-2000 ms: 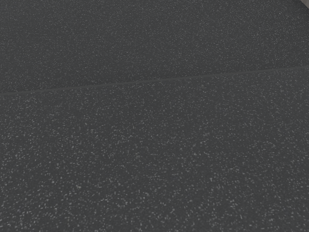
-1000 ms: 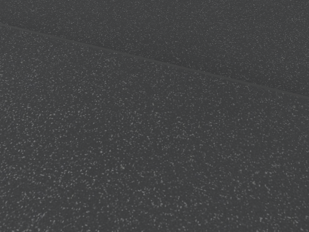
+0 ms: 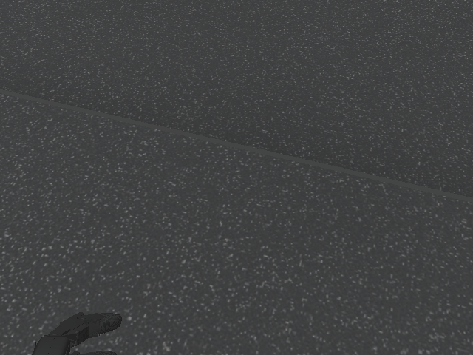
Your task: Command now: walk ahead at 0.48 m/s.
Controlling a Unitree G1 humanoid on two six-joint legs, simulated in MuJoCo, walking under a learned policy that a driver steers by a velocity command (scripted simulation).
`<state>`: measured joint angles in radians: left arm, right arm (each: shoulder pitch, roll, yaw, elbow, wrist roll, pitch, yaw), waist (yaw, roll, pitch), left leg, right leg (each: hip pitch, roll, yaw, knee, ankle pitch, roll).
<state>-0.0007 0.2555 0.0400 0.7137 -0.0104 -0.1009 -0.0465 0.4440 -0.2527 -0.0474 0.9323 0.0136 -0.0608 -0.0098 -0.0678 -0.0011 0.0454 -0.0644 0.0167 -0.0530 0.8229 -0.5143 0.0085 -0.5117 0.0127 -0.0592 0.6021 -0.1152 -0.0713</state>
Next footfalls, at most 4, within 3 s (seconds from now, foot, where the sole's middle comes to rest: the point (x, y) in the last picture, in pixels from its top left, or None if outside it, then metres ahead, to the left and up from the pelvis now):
0.52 left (186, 353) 0.46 0.13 -0.75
1.10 right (278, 236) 0.80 -0.15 -0.75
1.54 left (237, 169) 1.07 -0.04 -0.75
2.18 right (337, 154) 1.26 -0.47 -0.92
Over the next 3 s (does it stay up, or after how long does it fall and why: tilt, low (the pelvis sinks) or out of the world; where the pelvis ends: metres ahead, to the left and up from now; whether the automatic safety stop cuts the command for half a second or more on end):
stays up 1.60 -0.45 -0.14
